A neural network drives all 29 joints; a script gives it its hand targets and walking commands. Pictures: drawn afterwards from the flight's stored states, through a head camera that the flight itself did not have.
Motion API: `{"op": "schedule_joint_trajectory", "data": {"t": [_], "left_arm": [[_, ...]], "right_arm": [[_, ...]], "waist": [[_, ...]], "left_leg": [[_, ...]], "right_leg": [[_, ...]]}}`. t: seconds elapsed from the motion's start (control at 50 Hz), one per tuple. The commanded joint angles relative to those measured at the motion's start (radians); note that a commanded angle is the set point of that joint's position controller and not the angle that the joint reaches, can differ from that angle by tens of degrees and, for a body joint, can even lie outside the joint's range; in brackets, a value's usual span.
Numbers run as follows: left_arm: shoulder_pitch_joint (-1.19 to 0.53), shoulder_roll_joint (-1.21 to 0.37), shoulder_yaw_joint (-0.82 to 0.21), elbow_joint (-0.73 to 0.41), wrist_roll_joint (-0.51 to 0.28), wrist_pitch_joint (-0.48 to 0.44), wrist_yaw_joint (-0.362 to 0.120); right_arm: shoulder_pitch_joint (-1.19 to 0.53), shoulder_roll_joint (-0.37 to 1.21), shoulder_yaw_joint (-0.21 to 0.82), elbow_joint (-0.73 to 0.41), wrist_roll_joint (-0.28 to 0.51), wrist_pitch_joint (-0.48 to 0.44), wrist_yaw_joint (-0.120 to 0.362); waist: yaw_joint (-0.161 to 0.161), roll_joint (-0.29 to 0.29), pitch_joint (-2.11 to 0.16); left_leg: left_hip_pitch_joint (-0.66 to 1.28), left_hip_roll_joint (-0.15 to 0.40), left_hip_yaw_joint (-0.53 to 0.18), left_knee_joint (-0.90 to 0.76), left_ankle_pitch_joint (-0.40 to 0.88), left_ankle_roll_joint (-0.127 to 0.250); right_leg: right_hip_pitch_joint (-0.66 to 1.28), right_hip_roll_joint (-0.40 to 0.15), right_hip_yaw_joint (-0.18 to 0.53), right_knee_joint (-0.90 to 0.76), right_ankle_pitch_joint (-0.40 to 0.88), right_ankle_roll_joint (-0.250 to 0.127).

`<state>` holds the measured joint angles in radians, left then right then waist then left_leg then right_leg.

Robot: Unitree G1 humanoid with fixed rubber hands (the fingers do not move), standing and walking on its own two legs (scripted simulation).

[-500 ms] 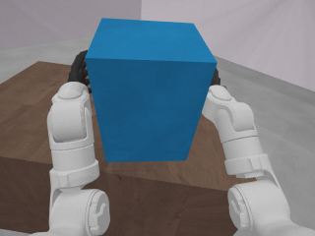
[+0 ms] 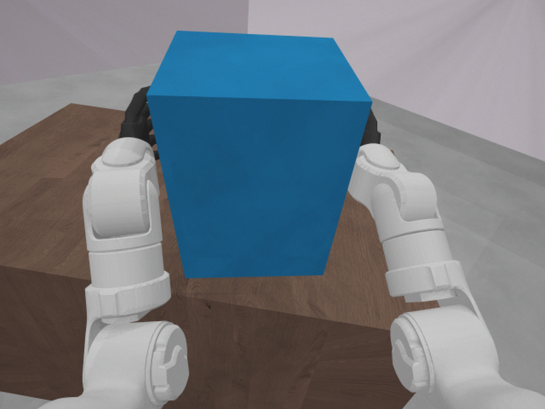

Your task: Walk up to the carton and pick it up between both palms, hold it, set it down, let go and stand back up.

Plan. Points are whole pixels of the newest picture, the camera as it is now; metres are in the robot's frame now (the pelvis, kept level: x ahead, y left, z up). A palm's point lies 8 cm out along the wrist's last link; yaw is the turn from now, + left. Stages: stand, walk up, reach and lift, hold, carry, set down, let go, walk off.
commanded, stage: hold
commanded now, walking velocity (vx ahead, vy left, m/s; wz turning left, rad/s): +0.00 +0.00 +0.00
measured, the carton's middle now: (256, 163) +0.36 +0.01 +0.25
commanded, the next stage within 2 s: none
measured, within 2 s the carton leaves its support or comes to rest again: neither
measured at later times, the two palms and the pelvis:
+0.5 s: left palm (139, 146) +0.35 +0.15 +0.27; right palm (363, 152) +0.37 -0.13 +0.27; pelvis +0.00 +0.00 +0.00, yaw +0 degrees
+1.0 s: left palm (136, 146) +0.35 +0.15 +0.28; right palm (363, 153) +0.36 -0.13 +0.27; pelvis +0.00 +0.00 +0.00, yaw +0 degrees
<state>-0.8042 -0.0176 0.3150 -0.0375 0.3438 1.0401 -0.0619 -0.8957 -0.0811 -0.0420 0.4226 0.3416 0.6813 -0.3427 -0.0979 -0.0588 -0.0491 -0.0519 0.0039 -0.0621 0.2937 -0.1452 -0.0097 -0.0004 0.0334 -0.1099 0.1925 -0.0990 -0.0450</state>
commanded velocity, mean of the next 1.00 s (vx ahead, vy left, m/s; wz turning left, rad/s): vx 0.00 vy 0.00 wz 0.00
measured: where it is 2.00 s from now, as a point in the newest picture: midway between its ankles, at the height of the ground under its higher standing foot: outside the picture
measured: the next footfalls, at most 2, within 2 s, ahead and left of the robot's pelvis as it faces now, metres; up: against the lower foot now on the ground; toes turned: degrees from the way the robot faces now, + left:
none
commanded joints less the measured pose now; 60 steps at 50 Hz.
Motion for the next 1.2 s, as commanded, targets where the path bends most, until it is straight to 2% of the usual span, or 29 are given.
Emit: {"op": "schedule_joint_trajectory", "data": {"t": [0.0,0.06,0.08,0.1,0.18,0.2,0.22,0.26,0.28,0.34,0.44,0.46,0.52,0.54,0.56,0.62,0.64,0.7,0.74,0.76,0.8,0.84,0.88,0.92,0.96,1.04,1.08,1.12,1.18], "left_arm": [[-0.704,-0.399,-0.425,-0.159,-0.210,-0.054,-0.146],[-0.713,-0.397,-0.418,-0.110,-0.195,-0.047,-0.149],[-0.719,-0.406,-0.430,-0.125,-0.204,-0.053,-0.148],[-0.709,-0.412,-0.456,-0.157,-0.219,-0.061,-0.147],[-0.706,-0.385,-0.423,-0.126,-0.202,-0.047,-0.150],[-0.713,-0.387,-0.422,-0.128,-0.208,-0.046,-0.150],[-0.706,-0.383,-0.417,-0.126,-0.207,-0.048,-0.147],[-0.715,-0.408,-0.455,-0.173,-0.230,-0.056,-0.142],[-0.723,-0.396,-0.435,-0.153,-0.213,-0.054,-0.141],[-0.716,-0.400,-0.414,-0.091,-0.201,-0.048,-0.139],[-0.721,-0.398,-0.448,-0.168,-0.212,-0.056,-0.137],[-0.707,-0.394,-0.436,-0.129,-0.209,-0.049,-0.140],[-0.718,-0.389,-0.457,-0.166,-0.216,-0.050,-0.139],[-0.696,-0.397,-0.435,-0.147,-0.207,-0.045,-0.140],[-0.684,-0.394,-0.430,-0.137,-0.207,-0.040,-0.145],[-0.676,-0.387,-0.426,-0.153,-0.210,-0.041,-0.153],[-0.671,-0.399,-0.444,-0.161,-0.218,-0.042,-0.151],[-0.669,-0.384,-0.446,-0.187,-0.222,-0.039,-0.149],[-0.707,-0.381,-0.440,-0.179,-0.212,-0.039,-0.149],[-0.678,-0.392,-0.438,-0.153,-0.207,-0.038,-0.147],[-0.660,-0.400,-0.438,-0.162,-0.213,-0.041,-0.147],[-0.683,-0.392,-0.438,-0.165,-0.213,-0.040,-0.147],[-0.694,-0.385,-0.441,-0.169,-0.208,-0.037,-0.145],[-0.678,-0.399,-0.441,-0.152,-0.217,-0.038,-0.141],[-0.691,-0.404,-0.450,-0.170,-0.230,-0.048,-0.141],[-0.710,-0.393,-0.402,-0.078,-0.190,-0.044,-0.142],[-0.683,-0.408,-0.406,-0.094,-0.206,-0.053,-0.142],[-0.705,-0.393,-0.418,-0.126,-0.207,-0.054,-0.145],[-0.729,-0.394,-0.417,-0.115,-0.201,-0.053,-0.148]], "right_arm": [[-0.756,0.323,0.212,-0.297,0.094,-0.057,0.058],[-0.767,0.305,0.190,-0.253,0.087,-0.049,0.058],[-0.770,0.309,0.186,-0.267,0.077,-0.054,0.059],[-0.752,0.317,0.205,-0.294,0.084,-0.061,0.058],[-0.739,0.310,0.213,-0.233,0.097,-0.043,0.059],[-0.771,0.306,0.215,-0.267,0.100,-0.046,0.060],[-0.753,0.305,0.208,-0.251,0.101,-0.045,0.063],[-0.774,0.310,0.221,-0.320,0.107,-0.060,0.064],[-0.783,0.317,0.223,-0.288,0.100,-0.055,0.064],[-0.775,0.304,0.197,-0.238,0.084,-0.048,0.069],[-0.762,0.307,0.207,-0.281,0.088,-0.059,0.064],[-0.769,0.308,0.206,-0.278,0.090,-0.055,0.061],[-0.756,0.305,0.216,-0.268,0.096,-0.052,0.059],[-0.753,0.318,0.221,-0.274,0.096,-0.052,0.059],[-0.735,0.317,0.222,-0.268,0.097,-0.050,0.057],[-0.752,0.320,0.233,-0.306,0.113,-0.053,0.052],[-0.756,0.314,0.230,-0.315,0.113,-0.055,0.050],[-0.733,0.312,0.237,-0.310,0.109,-0.048,0.046],[-0.745,0.311,0.227,-0.285,0.106,-0.046,0.052],[-0.739,0.315,0.233,-0.302,0.105,-0.047,0.052],[-0.763,0.316,0.242,-0.355,0.116,-0.057,0.047],[-0.761,0.306,0.235,-0.337,0.107,-0.050,0.046],[-0.740,0.302,0.225,-0.282,0.109,-0.044,0.052],[-0.753,0.303,0.217,-0.299,0.110,-0.052,0.056],[-0.758,0.304,0.222,-0.336,0.098,-0.059,0.055],[-0.743,0.297,0.178,-0.181,0.084,-0.045,0.069],[-0.761,0.307,0.205,-0.271,0.097,-0.060,0.064],[-0.759,0.305,0.202,-0.256,0.093,-0.052,0.056],[-0.777,0.308,0.203,-0.237,0.094,-0.047,0.058]], "waist": [[-0.011,0.092,-0.404],[-0.015,0.127,-0.357],[-0.022,0.118,-0.362],[-0.027,0.115,-0.393],[-0.006,0.107,-0.354],[0.001,0.098,-0.360],[-0.002,0.104,-0.352],[-0.015,0.105,-0.414],[-0.002,0.094,-0.380],[-0.003,0.090,-0.320],[-0.016,0.111,-0.410],[-0.013,0.108,-0.394],[-0.020,0.110,-0.389],[-0.004,0.097,-0.366],[-0.011,0.084,-0.343],[0.004,0.088,-0.375],[-0.009,0.103,-0.385],[-0.017,0.096,-0.389],[-0.009,0.095,-0.365],[0.001,0.092,-0.363],[-0.003,0.085,-0.405],[-0.013,0.102,-0.388],[-0.015,0.100,-0.335],[-0.008,0.112,-0.363],[-0.013,0.090,-0.395],[0.000,0.115,-0.264],[0.000,0.086,-0.373],[-0.017,0.105,-0.399],[-0.007,0.099,-0.328]], "left_leg": [[0.027,-0.037,0.045,-0.023,0.273,-0.004],[0.008,-0.034,0.046,-0.027,0.202,-0.012],[-0.003,-0.028,0.041,-0.029,0.178,-0.008],[0.020,-0.028,0.048,-0.018,0.235,-0.007],[0.011,-0.031,0.046,-0.025,0.248,-0.015],[0.005,-0.031,0.047,-0.026,0.237,-0.008],[-0.014,-0.028,0.045,-0.041,0.214,-0.012],[0.027,-0.033,0.046,-0.023,0.244,-0.003],[0.023,-0.032,0.047,-0.025,0.250,-0.003],[0.004,-0.024,0.041,-0.045,0.159,-0.003],[0.063,-0.031,0.044,-0.021,0.257,-0.016],[0.056,-0.036,0.048,-0.014,0.274,-0.005],[0.057,-0.028,0.044,-0.017,0.282,-0.015],[0.053,-0.031,0.047,-0.022,0.282,-0.008],[0.055,-0.033,0.042,-0.019,0.297,-0.011],[0.046,-0.037,0.047,-0.015,0.291,0.002],[0.057,-0.033,0.039,-0.014,0.293,-0.003],[0.088,-0.033,0.048,-0.015,0.327,-0.011],[0.057,-0.036,0.049,-0.021,0.288,-0.011],[0.060,-0.035,0.040,-0.023,0.278,-0.007],[0.066,-0.036,0.042,-0.015,0.275,-0.004],[0.065,-0.033,0.043,-0.016,0.305,-0.015],[0.062,-0.026,0.043,-0.024,0.264,-0.014],[0.059,-0.026,0.034,-0.024,0.252,-0.014],[0.057,-0.028,0.036,-0.023,0.263,-0.012],[-0.033,-0.020,0.040,-0.062,0.115,-0.006],[0.001,-0.032,0.053,-0.041,0.200,-0.004],[0.050,-0.035,0.045,-0.022,0.270,-0.017],[0.024,-0.031,0.046,-0.027,0.219,-0.015]], "right_leg": [[0.197,-0.002,0.025,0.019,0.217,0.061],[0.161,0.001,0.022,0.009,0.146,0.055],[0.168,0.002,0.020,0.014,0.130,0.053],[0.164,-0.001,0.025,0.014,0.172,0.052],[0.174,0.000,0.028,0.013,0.192,0.060],[0.187,0.000,0.025,0.019,0.178,0.061],[0.192,0.006,0.021,0.017,0.170,0.061],[0.179,0.002,0.020,0.019,0.185,0.062],[0.169,0.003,0.023,0.013,0.182,0.059],[0.143,-0.002,0.020,0.006,0.100,0.055],[0.170,0.001,0.017,0.013,0.181,0.057],[0.162,-0.004,0.022,0.011,0.202,0.062],[0.163,0.002,0.019,0.010,0.195,0.057],[0.163,-0.001,0.023,0.004,0.205,0.061],[0.164,-0.004,0.026,0.001,0.230,0.061],[0.190,-0.011,0.034,0.003,0.227,0.063],[0.186,-0.006,0.028,0.012,0.232,0.059],[0.178,-0.006,0.024,0.001,0.250,0.059],[0.168,-0.003,0.017,0.000,0.211,0.060],[0.178,0.000,0.021,0.005,0.215,0.061],[0.184,0.000,0.024,0.016,0.216,0.066],[0.172,0.001,0.022,0.007,0.228,0.064],[0.147,0.003,0.019,0.009,0.187,0.059],[0.163,0.002,0.024,0.003,0.176,0.054],[0.184,0.001,0.021,0.009,0.192,0.058],[0.157,0.000,0.025,0.011,0.087,0.057],[0.192,-0.001,0.026,0.011,0.169,0.068],[0.173,0.002,0.022,0.014,0.213,0.064],[0.145,-0.001,0.019,0.007,0.160,0.054]]}}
